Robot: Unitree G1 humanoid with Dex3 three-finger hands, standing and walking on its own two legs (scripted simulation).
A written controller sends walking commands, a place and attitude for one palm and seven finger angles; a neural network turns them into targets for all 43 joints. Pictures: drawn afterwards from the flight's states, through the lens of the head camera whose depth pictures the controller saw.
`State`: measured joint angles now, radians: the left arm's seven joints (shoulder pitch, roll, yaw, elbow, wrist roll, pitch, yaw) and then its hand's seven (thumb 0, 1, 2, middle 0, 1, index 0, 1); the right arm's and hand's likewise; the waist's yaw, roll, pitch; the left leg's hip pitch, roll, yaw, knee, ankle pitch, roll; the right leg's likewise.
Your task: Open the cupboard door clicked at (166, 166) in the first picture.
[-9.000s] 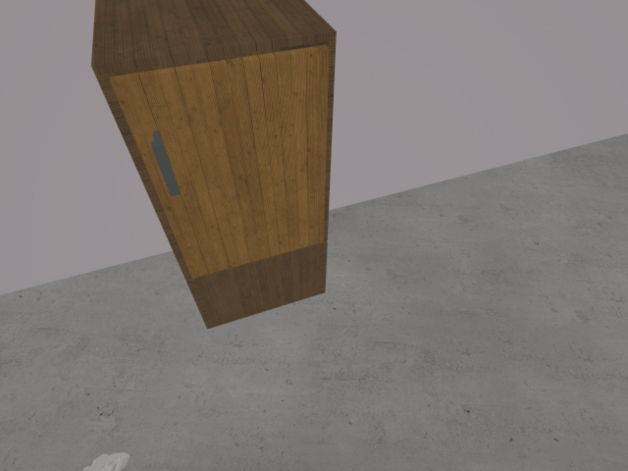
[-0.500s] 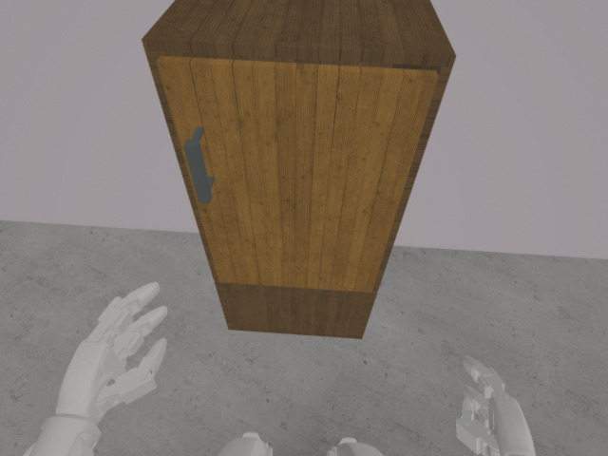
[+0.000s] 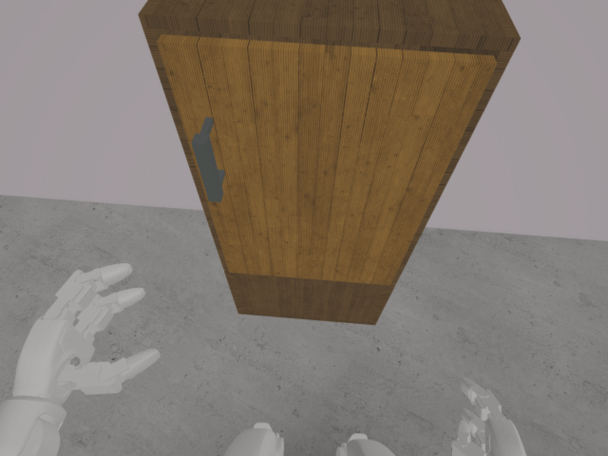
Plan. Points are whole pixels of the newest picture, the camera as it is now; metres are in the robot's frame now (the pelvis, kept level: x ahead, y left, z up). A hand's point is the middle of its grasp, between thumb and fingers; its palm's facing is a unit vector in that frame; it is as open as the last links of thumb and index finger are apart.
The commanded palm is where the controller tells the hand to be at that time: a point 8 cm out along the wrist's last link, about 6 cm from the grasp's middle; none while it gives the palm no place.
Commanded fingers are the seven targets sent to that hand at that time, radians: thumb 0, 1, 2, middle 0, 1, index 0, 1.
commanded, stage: raise the hand with hooked fingers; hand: left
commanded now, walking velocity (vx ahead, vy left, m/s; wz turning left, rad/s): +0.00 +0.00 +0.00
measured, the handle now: (211, 161) +0.52 +0.17 +0.06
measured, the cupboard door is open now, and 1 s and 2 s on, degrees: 0 0 0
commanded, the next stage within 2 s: move the hooked fingers beside the handle in 1.24 s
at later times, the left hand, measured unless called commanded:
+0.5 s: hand (59, 331) +0.25 +0.30 +0.05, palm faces -0.03 -1.00 -0.05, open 13.8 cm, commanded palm +0.23 +0.35 +0.06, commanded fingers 0.00 -0.50 0.30 -0.30 -1.20 -0.30 -1.20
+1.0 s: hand (61, 297) +0.28 +0.30 +0.07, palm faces -0.03 -1.00 -0.04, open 14.0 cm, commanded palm +0.25 +0.35 +0.08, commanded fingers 0.00 -0.50 0.30 -0.30 -1.20 -0.30 -1.20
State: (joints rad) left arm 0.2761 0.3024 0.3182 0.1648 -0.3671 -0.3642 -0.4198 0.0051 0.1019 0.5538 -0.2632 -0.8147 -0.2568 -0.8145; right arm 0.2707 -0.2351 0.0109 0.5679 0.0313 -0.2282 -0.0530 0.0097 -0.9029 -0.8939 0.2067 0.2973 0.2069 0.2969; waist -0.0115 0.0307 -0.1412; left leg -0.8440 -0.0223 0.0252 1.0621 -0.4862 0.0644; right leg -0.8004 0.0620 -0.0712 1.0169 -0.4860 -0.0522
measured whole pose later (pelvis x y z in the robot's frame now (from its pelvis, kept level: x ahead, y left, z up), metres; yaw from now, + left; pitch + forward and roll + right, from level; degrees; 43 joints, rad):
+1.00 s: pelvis -0.01 +0.02 +0.01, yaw +0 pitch +13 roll -3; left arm -0.01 0.45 0.41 0.43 -0.37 -0.30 -0.54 -0.01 -0.50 0.30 -0.30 -1.20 -0.30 -1.20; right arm 0.32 -0.30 0.03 0.53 0.04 -0.17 -0.05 0.01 -0.90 -0.89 0.21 0.30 0.21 0.30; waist -0.03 0.02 -0.12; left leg -0.77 -0.04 0.02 0.97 -0.44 0.09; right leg -0.71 0.05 -0.07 0.91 -0.43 -0.02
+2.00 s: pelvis +0.01 +0.01 +0.01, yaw +0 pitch +16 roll -3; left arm -0.26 0.44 0.37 0.62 -0.30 -0.32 -0.49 -0.01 -0.50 0.30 -0.30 -1.20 -0.30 -1.20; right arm 0.33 -0.29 0.03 0.57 0.05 -0.10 -0.05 0.01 -0.90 -0.89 0.21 0.30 0.21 0.30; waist -0.06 0.03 -0.13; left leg -0.82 -0.03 0.03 1.00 -0.46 0.08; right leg -0.77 0.06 -0.06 0.94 -0.45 -0.03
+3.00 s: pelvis +0.00 +0.01 -0.01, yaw -1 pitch +21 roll -4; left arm -0.77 0.54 0.38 1.10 -0.16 -0.40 -0.38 -0.01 -0.50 0.30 -0.30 -1.20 -0.30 -1.20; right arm 0.36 -0.28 0.05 0.61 0.02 0.06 -0.03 0.00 -0.91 -0.89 0.21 0.30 0.21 0.30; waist -0.14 0.02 -0.13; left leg -0.98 -0.01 0.03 1.09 -0.48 0.08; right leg -0.93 0.07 -0.07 1.01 -0.46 -0.04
